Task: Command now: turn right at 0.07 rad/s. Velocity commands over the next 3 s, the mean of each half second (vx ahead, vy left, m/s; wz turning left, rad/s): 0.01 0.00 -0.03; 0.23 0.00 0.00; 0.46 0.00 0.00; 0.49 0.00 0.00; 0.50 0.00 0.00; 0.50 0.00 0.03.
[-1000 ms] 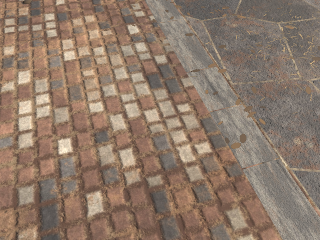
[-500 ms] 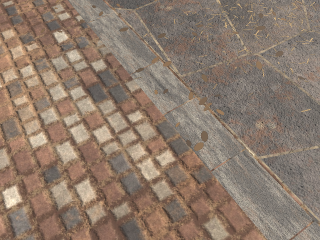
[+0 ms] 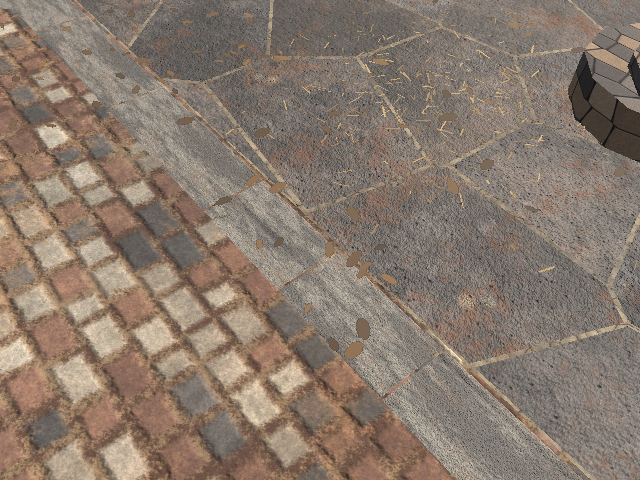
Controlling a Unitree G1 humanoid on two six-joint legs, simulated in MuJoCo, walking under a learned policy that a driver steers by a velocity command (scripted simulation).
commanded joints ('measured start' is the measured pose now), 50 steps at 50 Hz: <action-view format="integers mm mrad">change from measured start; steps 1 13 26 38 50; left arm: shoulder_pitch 42 27 61 55 306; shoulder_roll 92 93 69 25 69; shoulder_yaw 14 1 -18 -14 17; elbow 5 142 220 165 197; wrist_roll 7 0 0 15 17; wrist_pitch -9 -26 -32 -49 -125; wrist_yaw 7 17 19 1 1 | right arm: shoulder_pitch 0 13 62 178 -65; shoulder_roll -171 -143 -123 -139 -97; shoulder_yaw -40 -39 -22 -47 -61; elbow -26 86 183 200 69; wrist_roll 6 3 3 -8 -23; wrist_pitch -9 3 5 4 -70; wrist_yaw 0 7 5 16 69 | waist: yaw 5 -13 -13 -45 29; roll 138 24 35 95 -43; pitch -82 -5 15 68 102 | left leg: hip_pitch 44 43 17 7 -648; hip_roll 175 110 102 161 83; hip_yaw -161 -111 -113 -314 -1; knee -63 -98 -109 -144 603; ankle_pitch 371 115 52 -490 -111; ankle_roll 48 17 9 129 27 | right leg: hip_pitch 91 17 -8 -233 300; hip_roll -56 -102 -105 -28 -287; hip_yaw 28 76 74 36 290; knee -105 -151 -162 8 -324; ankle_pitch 194 178 124 -269 30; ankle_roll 16 -16 -26 -82 -208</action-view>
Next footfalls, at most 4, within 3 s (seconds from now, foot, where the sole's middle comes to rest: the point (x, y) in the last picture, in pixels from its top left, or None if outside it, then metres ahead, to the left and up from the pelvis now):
1.26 left None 0.37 0.07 -0.78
1.80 right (362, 398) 0.69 -0.09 -0.78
2.34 left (286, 287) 0.98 0.09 -0.78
2.90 right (350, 204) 1.29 -0.08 -0.78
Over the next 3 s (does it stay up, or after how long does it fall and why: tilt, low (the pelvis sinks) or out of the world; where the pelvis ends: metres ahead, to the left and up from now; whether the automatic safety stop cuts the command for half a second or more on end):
stays up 1.18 -0.01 -0.01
